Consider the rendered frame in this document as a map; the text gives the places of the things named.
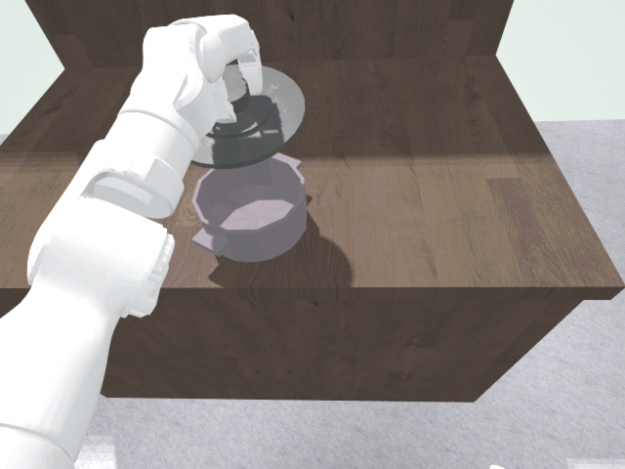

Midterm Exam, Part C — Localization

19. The table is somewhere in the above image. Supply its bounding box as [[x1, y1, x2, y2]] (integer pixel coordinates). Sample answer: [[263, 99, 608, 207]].
[[0, 0, 625, 403]]

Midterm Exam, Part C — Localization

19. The knob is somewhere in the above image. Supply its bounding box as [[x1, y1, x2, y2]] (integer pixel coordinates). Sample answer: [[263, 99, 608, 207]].
[[222, 74, 251, 114]]

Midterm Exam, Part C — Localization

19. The robot left forearm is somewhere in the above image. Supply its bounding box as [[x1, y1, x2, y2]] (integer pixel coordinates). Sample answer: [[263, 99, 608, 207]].
[[27, 19, 226, 285]]

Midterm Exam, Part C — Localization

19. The robot left hand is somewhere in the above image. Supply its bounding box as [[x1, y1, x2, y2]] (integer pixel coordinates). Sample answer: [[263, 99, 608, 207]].
[[192, 15, 263, 123]]

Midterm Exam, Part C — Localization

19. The pot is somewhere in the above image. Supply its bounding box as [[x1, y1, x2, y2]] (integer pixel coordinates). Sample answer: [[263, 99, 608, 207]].
[[191, 152, 307, 263]]

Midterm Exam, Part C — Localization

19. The left robot upper arm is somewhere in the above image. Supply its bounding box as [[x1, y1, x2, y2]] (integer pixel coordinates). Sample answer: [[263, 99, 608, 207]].
[[0, 192, 175, 469]]

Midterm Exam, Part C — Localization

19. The lid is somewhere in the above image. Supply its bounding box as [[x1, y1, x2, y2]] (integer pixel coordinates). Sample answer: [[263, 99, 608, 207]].
[[190, 64, 306, 169]]

